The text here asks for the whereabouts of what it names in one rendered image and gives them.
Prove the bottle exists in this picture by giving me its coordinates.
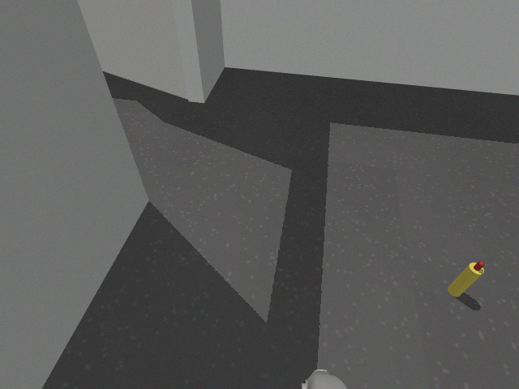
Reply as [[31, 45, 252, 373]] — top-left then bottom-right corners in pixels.
[[448, 261, 485, 297]]

